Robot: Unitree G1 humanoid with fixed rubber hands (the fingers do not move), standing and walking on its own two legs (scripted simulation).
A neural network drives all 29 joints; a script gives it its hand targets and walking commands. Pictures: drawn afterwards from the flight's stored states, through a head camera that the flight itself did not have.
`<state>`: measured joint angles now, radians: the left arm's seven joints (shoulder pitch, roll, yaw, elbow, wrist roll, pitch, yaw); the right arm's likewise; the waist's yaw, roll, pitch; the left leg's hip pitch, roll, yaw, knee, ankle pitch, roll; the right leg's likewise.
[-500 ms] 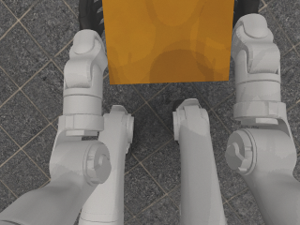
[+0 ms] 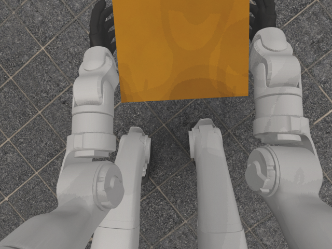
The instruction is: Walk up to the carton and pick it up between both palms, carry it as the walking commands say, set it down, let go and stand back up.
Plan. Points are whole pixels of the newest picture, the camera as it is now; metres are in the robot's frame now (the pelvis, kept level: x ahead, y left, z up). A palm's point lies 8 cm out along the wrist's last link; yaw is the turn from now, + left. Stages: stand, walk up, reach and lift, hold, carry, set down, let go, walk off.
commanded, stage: reach and lift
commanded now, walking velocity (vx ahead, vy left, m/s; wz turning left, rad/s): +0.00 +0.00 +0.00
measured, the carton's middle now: (180, 51) +0.50 -0.04 -0.15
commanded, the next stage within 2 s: none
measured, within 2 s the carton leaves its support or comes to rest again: neither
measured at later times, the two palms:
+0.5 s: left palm (78, 44) +0.47 +0.12 -0.01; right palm (276, 24) +0.49 -0.18 -0.02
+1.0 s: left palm (8, 4) +0.46 +0.12 +0.12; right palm out of the picture +0.47 -0.18 +0.12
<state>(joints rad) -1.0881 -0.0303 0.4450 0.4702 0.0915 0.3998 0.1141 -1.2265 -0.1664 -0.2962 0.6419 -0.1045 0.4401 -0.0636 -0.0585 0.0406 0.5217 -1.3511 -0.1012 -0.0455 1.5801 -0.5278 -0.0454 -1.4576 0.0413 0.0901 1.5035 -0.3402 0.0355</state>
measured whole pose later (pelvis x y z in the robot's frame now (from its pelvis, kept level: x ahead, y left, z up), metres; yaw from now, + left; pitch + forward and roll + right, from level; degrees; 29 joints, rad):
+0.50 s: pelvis +0.03 +0.00 +0.07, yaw -1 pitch +14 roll +2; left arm -0.87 -0.07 0.38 0.45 0.09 0.37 0.10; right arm -0.97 -0.10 -0.26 0.55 -0.13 0.42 -0.07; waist -0.03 0.03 0.44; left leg -1.08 -0.09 -0.06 1.33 -0.50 -0.04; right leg -1.19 0.04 0.09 1.27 -0.33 0.03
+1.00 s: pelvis +0.10 +0.00 +0.14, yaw -2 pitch +17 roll +1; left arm -0.58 -0.18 0.49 0.64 0.30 0.41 0.00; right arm -0.65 0.05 -0.39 0.71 -0.31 0.45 -0.02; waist -0.02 0.04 -0.10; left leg -0.82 -0.06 -0.07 0.97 -0.45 -0.02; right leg -0.93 0.04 0.09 0.94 -0.30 0.01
